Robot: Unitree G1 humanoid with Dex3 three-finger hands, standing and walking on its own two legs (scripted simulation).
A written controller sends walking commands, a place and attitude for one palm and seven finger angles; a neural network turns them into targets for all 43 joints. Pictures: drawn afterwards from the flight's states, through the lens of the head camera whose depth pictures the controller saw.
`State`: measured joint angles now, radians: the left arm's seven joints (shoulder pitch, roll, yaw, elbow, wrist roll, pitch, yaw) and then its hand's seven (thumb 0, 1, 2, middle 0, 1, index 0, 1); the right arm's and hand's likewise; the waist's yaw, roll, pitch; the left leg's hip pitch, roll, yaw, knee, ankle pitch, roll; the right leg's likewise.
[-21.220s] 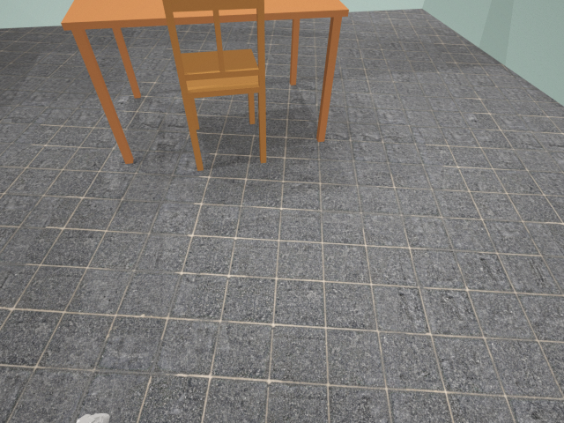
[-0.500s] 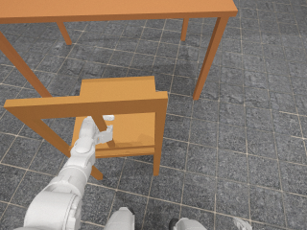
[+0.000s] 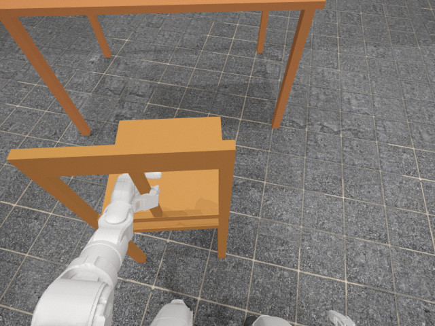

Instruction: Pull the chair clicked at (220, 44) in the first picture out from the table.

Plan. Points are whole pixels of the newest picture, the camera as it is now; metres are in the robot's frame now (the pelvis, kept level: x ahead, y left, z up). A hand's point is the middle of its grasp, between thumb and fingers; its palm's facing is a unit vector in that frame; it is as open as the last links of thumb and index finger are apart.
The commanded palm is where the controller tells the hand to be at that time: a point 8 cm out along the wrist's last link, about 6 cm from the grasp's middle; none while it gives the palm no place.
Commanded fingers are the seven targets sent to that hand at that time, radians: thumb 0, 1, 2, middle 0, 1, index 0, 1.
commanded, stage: stop walking, hand still on the chair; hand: left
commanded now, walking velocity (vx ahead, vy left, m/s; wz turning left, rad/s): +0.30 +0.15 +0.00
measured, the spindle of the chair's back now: (148, 195) +0.38 +0.18 -0.10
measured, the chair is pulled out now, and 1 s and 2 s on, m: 0.60 0.72 0.72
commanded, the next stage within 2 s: open the thumb and straighten the fingers in 0.88 s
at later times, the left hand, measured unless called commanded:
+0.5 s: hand (155, 255) +0.24 +0.13 -0.06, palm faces +0.03 -0.99 -0.15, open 5.4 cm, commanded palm +0.22 +0.18 -0.04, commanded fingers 0.00 0.90 0.90 -0.50 -1.45 -0.50 -1.45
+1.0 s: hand (154, 256) +0.24 +0.13 -0.06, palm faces +0.06 -0.99 -0.15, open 5.4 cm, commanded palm +0.21 +0.19 -0.03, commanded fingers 0.00 0.66 0.78 -0.50 -1.45 -0.50 -1.45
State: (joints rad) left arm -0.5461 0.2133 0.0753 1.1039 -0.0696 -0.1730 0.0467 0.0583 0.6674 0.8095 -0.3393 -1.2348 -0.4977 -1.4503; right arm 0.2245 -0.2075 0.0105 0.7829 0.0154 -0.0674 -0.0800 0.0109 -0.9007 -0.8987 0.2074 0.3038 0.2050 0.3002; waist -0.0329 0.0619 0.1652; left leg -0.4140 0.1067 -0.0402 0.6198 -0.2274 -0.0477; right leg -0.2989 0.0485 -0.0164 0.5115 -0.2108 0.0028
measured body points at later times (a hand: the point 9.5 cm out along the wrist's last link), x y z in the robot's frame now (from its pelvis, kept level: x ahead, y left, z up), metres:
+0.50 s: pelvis -0.02 +0.00 +0.01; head -0.01 -0.01 +0.46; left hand +0.24 +0.19 -0.04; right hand +0.11 -0.23 -0.11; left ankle -0.01 +0.12 -0.73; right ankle +0.02 -0.12 -0.73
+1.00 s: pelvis +0.00 -0.01 +0.01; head +0.01 -0.01 +0.46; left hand +0.23 +0.19 -0.04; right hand +0.14 -0.25 -0.09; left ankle -0.01 +0.12 -0.73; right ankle +0.02 -0.12 -0.73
